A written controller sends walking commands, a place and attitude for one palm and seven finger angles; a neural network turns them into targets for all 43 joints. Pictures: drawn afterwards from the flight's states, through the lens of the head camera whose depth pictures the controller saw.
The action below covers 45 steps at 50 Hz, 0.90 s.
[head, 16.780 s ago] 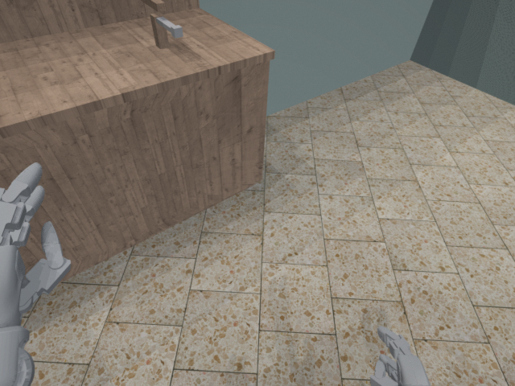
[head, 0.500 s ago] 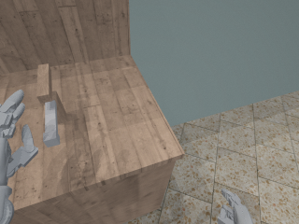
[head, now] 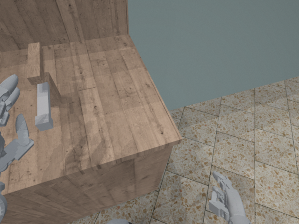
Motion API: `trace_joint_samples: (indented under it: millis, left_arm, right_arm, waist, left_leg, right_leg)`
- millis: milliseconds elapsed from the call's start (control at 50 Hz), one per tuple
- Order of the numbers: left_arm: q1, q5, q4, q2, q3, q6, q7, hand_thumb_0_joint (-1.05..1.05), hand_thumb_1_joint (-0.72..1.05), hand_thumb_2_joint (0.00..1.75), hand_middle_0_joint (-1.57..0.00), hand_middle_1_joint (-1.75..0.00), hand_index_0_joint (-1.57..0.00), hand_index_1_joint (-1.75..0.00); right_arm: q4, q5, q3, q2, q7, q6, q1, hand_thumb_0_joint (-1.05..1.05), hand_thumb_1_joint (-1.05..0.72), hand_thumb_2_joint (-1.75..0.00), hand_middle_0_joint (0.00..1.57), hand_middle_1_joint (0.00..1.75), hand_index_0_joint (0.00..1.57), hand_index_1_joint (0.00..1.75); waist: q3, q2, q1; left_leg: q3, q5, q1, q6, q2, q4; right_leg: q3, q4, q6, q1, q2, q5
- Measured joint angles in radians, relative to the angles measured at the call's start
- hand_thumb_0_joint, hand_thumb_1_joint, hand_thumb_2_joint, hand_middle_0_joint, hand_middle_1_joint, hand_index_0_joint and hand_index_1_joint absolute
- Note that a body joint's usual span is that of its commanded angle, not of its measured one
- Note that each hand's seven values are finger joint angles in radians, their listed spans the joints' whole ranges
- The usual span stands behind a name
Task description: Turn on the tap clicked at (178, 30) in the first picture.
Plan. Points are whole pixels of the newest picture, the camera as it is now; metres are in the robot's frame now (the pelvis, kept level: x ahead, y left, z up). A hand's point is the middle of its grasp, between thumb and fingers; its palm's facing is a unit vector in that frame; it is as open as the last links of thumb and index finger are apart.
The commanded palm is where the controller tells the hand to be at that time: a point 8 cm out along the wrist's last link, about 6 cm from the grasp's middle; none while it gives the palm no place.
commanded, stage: shuffle to correct the standing spot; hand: left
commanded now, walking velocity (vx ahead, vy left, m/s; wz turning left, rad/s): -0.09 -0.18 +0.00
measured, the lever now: (44, 122) +0.30 +0.28 +0.10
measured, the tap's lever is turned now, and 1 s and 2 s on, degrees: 0 0 0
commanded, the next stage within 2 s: come to a stop and stand still in 0.34 s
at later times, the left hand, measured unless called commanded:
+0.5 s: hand (52, 155) +0.20 +0.20 +0.17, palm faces +0.34 -0.84 -0.43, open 7.4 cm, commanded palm +0.14 +0.24 +0.18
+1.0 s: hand (39, 148) +0.21 +0.23 +0.16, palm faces +0.35 -0.86 -0.36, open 7.4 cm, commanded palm +0.14 +0.28 +0.18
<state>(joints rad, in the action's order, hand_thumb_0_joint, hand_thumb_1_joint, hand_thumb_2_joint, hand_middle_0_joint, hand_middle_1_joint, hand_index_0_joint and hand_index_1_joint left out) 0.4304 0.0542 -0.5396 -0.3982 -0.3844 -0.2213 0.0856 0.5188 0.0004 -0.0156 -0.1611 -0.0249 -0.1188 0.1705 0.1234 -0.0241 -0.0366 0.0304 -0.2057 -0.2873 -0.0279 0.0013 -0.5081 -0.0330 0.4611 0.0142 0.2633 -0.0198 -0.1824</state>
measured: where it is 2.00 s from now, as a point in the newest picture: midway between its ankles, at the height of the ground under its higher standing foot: outside the picture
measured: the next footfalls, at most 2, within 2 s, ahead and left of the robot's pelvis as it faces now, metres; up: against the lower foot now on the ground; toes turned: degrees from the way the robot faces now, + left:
left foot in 0.26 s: -0.03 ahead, +0.10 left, +0.00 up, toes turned +1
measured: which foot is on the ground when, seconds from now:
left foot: down 0.00-0.14, up 0.16-0.24, down 0.26-1.00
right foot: down 0.00-1.00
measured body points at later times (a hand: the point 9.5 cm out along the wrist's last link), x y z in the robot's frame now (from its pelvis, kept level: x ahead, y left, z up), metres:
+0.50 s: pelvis -0.02 -0.04 -0.01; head +0.02 -0.03 +0.44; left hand +0.18 +0.24 +0.19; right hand +0.15 -0.29 -0.08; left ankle -0.02 +0.09 -0.74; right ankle +0.04 -0.11 -0.74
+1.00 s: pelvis -0.02 +0.00 +0.00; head +0.01 +0.00 +0.45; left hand +0.19 +0.27 +0.18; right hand +0.16 -0.21 -0.08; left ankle -0.04 +0.08 -0.74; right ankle +0.04 -0.11 -0.74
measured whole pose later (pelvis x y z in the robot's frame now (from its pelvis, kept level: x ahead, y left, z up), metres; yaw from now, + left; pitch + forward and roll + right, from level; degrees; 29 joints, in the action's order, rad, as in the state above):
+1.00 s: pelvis -0.02 +0.00 +0.00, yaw +0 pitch -1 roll +0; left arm 0.36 0.04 -0.38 -0.33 -0.31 -0.23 0.09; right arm 0.57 0.02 -0.03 -0.19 0.01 -0.16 0.21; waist 0.07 0.01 -0.01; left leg 0.07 -0.30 -0.16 -0.05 -0.03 -0.47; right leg -0.03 0.44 0.01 0.28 -0.01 -0.14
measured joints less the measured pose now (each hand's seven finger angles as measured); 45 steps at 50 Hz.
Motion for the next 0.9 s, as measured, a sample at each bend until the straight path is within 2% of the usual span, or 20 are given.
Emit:
trace_joint_samples:
  millis: [100,160,220,260,280,320,380,480,560,600,660,760,780,800,840,900]
  left_arm:
    - [0.032,0.008,-0.019,0.004,-0.004,0.003,-0.01,0.01,0.89,0.89,-0.21,-0.31,-0.21,-0.3]
    - [0.045,0.02,-0.023,0.015,0.0,0.022,-0.001,0.01,0.88,0.89,-0.21,-0.31,-0.21,-0.3]
    - [0.043,0.027,-0.023,0.03,0.017,0.054,0.012,0.01,0.88,0.89,-0.21,-0.31,-0.21,-0.3]
    - [0.04,0.028,-0.018,0.029,0.024,0.068,0.021,0.01,0.88,0.89,-0.21,-0.31,-0.21,-0.3]
    - [0.032,0.028,-0.011,0.023,0.023,0.071,0.025,0.01,0.88,0.89,-0.21,-0.31,-0.21,-0.3]
    - [0.03,0.027,0.0,0.011,0.014,0.077,0.028,0.01,0.88,0.89,-0.21,-0.31,-0.21,-0.3]
    - [0.04,0.017,0.004,-0.015,-0.008,0.083,0.024,0.01,0.88,0.89,-0.21,-0.31,-0.21,-0.3]
    - [0.031,0.014,-0.022,-0.024,-0.007,0.071,0.015,0.02,0.89,0.89,-0.21,-0.31,-0.21,-0.3]
    - [0.069,0.024,-0.031,-0.005,0.011,0.06,0.025,0.01,0.88,0.89,-0.21,-0.31,-0.21,-0.3]
    - [0.089,0.023,-0.016,0.005,0.02,0.069,0.032,0.01,0.88,0.89,-0.21,-0.31,-0.21,-0.3]
    - [0.095,0.014,0.021,0.008,0.026,0.082,0.042,0.01,0.88,0.89,-0.21,-0.31,-0.21,-0.3]
    - [0.053,-0.006,0.083,0.034,0.038,0.104,0.056,0.01,0.88,0.89,-0.21,-0.31,-0.21,-0.3]
    - [-0.011,-0.047,0.105,0.01,0.033,0.104,0.034,0.01,0.88,0.89,-0.21,-0.31,-0.21,-0.3]
    - [-0.102,-0.064,0.158,-0.025,0.019,0.073,0.013,0.01,0.88,0.89,-0.21,-0.31,-0.21,-0.3]
    - [-0.231,-0.044,0.242,-0.052,-0.02,0.031,0.011,0.01,0.88,0.89,-0.21,-0.31,-0.21,-0.3]
    - [-0.263,-0.01,0.264,-0.007,-0.038,0.014,0.031,0.01,0.89,0.89,-0.21,-0.31,-0.21,-0.3]
  right_arm:
    - [0.008,0.005,0.003,-0.005,0.0,-0.001,0.014,0.01,-0.9,-0.9,0.2,0.3,0.2,0.3]
    - [0.027,0.011,0.008,-0.016,-0.009,0.005,0.032,0.01,-0.9,-0.9,0.2,0.3,0.2,0.3]
    - [0.052,0.013,0.016,-0.034,-0.02,0.012,0.054,0.01,-0.9,-0.9,0.2,0.3,0.2,0.3]
    - [0.061,0.015,0.021,-0.049,-0.027,0.012,0.07,0.01,-0.9,-0.9,0.2,0.3,0.2,0.3]
    - [0.069,0.015,0.026,-0.048,-0.032,0.013,0.071,0.01,-0.9,-0.9,0.2,0.3,0.2,0.3]
    - [0.071,0.016,0.03,-0.045,-0.035,0.016,0.073,0.01,-0.9,-0.9,0.2,0.3,0.2,0.3]
    - [0.05,0.008,0.038,-0.042,-0.033,0.013,0.078,0.01,-0.9,-0.9,0.2,0.3,0.2,0.3]
    - [0.034,0.016,0.045,-0.047,-0.011,0.009,0.068,0.01,-0.9,-0.9,0.2,0.3,0.2,0.29]
    - [0.046,0.027,0.04,-0.055,-0.009,0.018,0.06,0.01,-0.9,-0.9,0.2,0.3,0.2,0.3]
    - [0.059,0.028,0.034,-0.056,-0.014,0.028,0.065,0.01,-0.9,-0.9,0.2,0.3,0.2,0.3]
    - [0.072,0.023,0.021,-0.059,-0.026,0.029,0.079,0.01,-0.9,-0.9,0.2,0.3,0.2,0.29]
    - [0.088,0.018,0.005,-0.047,-0.034,0.031,0.082,0.01,-0.9,-0.9,0.2,0.3,0.2,0.3]
    - [0.082,0.008,0.01,-0.046,-0.037,0.009,0.096,0.01,-0.9,-0.9,0.2,0.3,0.2,0.29]
    - [0.085,0.004,0.01,-0.043,-0.037,-0.015,0.104,0.01,-0.9,-0.9,0.2,0.3,0.2,0.29]
    - [0.094,0.011,-0.004,-0.041,-0.021,-0.035,0.085,0.01,-0.9,-0.9,0.2,0.3,0.2,0.29]
    - [0.075,0.014,-0.015,-0.043,0.01,-0.047,0.051,0.01,-0.9,-0.9,0.2,0.3,0.2,0.3]
  waist:
    - [0.001,0.03,-0.01]
    - [-0.022,0.029,-0.009]
    - [-0.055,0.018,0.007]
    - [-0.08,0.017,0.028]
    - [-0.08,0.004,0.037]
    - [-0.071,-0.024,0.039]
    - [-0.061,-0.035,0.049]
    - [-0.034,0.002,0.051]
    - [-0.063,0.019,0.051]
    - [-0.088,0.018,0.049]
    - [-0.114,0.021,0.047]
    - [-0.106,-0.002,0.011]
    - [-0.097,-0.001,-0.011]
    - [-0.09,-0.005,-0.03]
    - [-0.065,-0.009,-0.05]
    - [-0.043,0.009,-0.031]
  left_leg:
    - [-0.018,-0.013,-0.038,0.022,0.032,-0.043]
    - [-0.023,-0.124,-0.073,0.028,0.035,-0.11]
    - [-0.019,-0.161,-0.053,0.025,0.03,-0.155]
    - [-0.019,-0.145,-0.003,0.019,0.038,-0.091]
    - [-0.019,-0.115,0.005,0.024,0.032,-0.069]
    - [-0.007,-0.091,0.025,0.034,0.022,-0.045]
    - [-0.005,-0.088,0.032,0.042,0.026,-0.04]
    - [-0.035,-0.1,0.018,0.058,0.054,-0.079]
    - [-0.047,-0.155,-0.006,0.032,0.041,-0.14]
    - [-0.037,-0.158,0.006,0.022,0.025,-0.14]
    - [-0.024,-0.126,0.07,0.005,0.02,-0.019]
    - [-0.008,-0.076,0.127,0.015,-0.001,0.05]
    - [-0.012,-0.079,0.119,0.014,0.0,0.038]
    - [-0.019,-0.082,0.103,0.013,-0.001,0.021]
    - [-0.014,-0.085,0.093,0.012,-0.002,0.007]
    - [0.012,-0.084,0.1,0.0,-0.01,0.012]
  right_leg:
    - [-0.018,0.005,0.024,0.02,-0.031,0.01]
    - [-0.02,0.017,0.04,0.041,-0.037,0.007]
    - [-0.022,0.036,0.046,0.059,-0.033,-0.003]
    - [-0.035,0.052,0.045,0.075,-0.033,-0.014]
    - [-0.038,0.061,0.044,0.079,-0.025,-0.019]
    - [-0.027,0.063,0.038,0.073,-0.016,-0.018]
    - [-0.024,0.07,0.014,0.071,-0.017,-0.02]
    - [-0.056,0.034,0.065,0.045,-0.046,0.004]
    - [-0.058,0.022,0.07,0.049,-0.049,0.009]
    - [-0.054,0.001,0.067,0.045,-0.042,0.02]
    - [-0.062,-0.02,0.06,0.038,-0.036,0.03]
    - [-0.047,-0.052,0.03,-0.004,-0.016,0.041]
    - [-0.05,-0.051,0.022,-0.003,-0.016,0.042]
    - [-0.058,-0.044,0.024,0.007,-0.013,0.043]
    - [-0.054,-0.042,0.037,0.014,-0.014,0.051]
    - [-0.028,-0.034,0.029,0.02,-0.008,0.057]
